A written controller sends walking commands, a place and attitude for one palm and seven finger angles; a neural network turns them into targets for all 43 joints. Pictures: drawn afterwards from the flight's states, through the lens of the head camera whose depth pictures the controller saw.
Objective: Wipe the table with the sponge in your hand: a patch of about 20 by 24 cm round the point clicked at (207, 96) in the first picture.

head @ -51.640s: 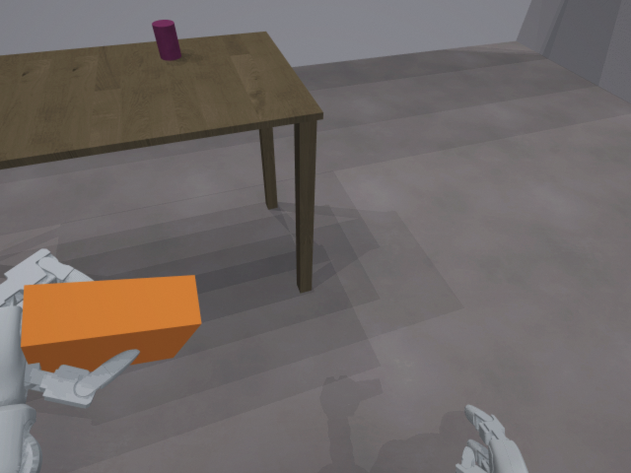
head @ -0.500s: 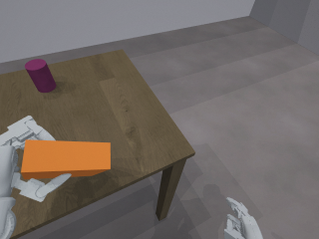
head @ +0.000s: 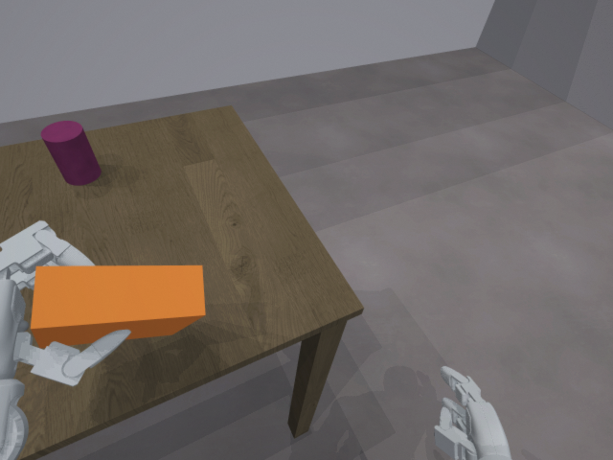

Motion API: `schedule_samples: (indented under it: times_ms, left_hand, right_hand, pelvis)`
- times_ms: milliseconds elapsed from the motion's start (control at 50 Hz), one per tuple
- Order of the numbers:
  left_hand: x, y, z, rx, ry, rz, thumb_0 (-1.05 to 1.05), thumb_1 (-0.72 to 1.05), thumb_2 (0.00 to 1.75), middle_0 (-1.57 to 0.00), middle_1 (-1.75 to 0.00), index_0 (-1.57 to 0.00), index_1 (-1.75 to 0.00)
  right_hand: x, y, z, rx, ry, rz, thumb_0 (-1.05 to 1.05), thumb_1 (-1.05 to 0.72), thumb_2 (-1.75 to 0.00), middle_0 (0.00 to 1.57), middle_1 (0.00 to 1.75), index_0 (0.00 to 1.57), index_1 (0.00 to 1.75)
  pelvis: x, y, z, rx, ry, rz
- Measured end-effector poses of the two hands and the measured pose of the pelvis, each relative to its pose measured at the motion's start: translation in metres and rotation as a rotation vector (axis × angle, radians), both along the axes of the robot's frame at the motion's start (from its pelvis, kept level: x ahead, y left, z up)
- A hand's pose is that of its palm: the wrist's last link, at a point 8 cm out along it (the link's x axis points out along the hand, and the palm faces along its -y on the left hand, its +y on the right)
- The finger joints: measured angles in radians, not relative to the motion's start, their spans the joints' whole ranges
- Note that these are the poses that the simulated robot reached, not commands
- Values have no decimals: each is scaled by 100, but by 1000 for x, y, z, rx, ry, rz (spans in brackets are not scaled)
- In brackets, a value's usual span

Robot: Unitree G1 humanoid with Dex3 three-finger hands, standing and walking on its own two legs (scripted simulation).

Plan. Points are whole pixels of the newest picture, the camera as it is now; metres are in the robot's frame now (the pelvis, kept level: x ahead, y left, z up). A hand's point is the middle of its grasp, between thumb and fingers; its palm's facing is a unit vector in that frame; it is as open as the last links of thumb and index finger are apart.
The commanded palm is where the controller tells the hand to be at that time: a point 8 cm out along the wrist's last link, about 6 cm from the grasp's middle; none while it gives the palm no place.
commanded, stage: come to a stop and stand still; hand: left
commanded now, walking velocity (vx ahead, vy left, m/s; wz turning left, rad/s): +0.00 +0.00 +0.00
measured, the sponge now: (143, 306) +0.24 +0.20 +0.12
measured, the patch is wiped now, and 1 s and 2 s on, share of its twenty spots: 0.00 0.00 0.00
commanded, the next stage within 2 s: look again from close up in 0.04 s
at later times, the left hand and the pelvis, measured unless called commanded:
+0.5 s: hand (45, 313) +0.21 +0.27 +0.15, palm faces +0.37 -0.86 -0.36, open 9.3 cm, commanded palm +0.15 +0.30 +0.17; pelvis -0.01 +0.02 +0.00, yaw +1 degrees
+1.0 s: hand out of the picture +0.23 +0.31 +0.18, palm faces +0.45 -0.76 -0.46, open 9.3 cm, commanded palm +0.14 +0.31 +0.17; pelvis -0.01 +0.02 +0.00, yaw +2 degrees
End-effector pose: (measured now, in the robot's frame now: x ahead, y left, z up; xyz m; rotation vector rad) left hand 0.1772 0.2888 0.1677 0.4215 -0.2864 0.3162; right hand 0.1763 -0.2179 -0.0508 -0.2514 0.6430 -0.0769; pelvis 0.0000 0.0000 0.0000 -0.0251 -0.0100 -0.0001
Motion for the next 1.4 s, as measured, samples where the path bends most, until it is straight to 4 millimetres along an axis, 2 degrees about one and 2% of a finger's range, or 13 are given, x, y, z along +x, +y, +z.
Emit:
schedule_samples:
  times_ms: [500,740,920,960,1000,1040,1100,1160,1200,1280,1400]
  left_hand:
    - [-10,22,-4,-8,28,25,-1,-46,108,-82,-141,-83,-142]
    - [-13,31,-4,5,29,31,-1,-46,108,-82,-141,-83,-142]
    - [-10,29,-2,8,30,30,-1,-46,108,-82,-142,-83,-142]
    - [-1,39,16,166,-27,24,-1,-47,108,-82,-141,-83,-142]
    - [8,57,29,185,-98,66,-1,-47,108,-83,-141,-83,-141]
    - [12,63,35,162,-125,100,-1,-47,108,-82,-141,-83,-142]
    - [10,44,28,117,-97,58,-1,-46,108,-82,-142,-82,-142]
    - [6,18,10,76,-16,-30,-1,-46,108,-82,-142,-82,-142]
    - [3,10,-2,61,30,-61,-1,-46,108,-82,-142,-83,-142]
    - [3,15,-10,56,59,-34,-1,-47,108,-82,-141,-83,-142]
    - [5,22,3,46,-19,32,-1,-47,108,-82,-141,-83,-142]
  right_hand:
    - [-17,20,-8,-5,55,-1,1,-91,-90,20,30,20,30]
    - [-17,29,-10,-2,58,-1,1,-91,-90,20,30,20,30]
    - [-15,32,-12,6,67,4,1,-91,-90,20,30,20,30]
    - [-15,34,-14,-18,71,62,1,-91,-90,20,30,20,30]
    - [-16,35,-18,-1,83,91,1,-91,-90,20,30,20,30]
    - [-16,34,-20,28,69,89,1,-91,-90,20,30,20,30]
    - [-18,31,-20,70,42,50,1,-91,-90,20,30,20,30]
    - [-23,25,-20,69,46,13,1,-91,-90,20,30,20,30]
    - [-26,20,-20,49,64,-5,1,-91,-90,20,30,20,30]
    - [-27,10,-21,8,99,-15,1,-91,-90,20,30,20,30]
    - [-14,3,-16,-16,87,-4,1,-91,-90,20,30,20,30]
  pelvis:
    - [-8,19,1,-6,-6,9]
    - [-10,27,0,-4,-7,9]
    - [-8,28,0,-5,-4,14]
    - [-12,24,-2,-7,11,33]
    - [-15,21,-4,1,18,34]
    - [-15,21,-5,7,20,18]
    - [-12,23,-6,5,21,-6]
    - [-7,23,-5,4,21,-14]
    - [-5,21,-4,4,20,-11]
    - [-2,15,-4,3,17,6]
    - [3,11,-3,-2,14,12]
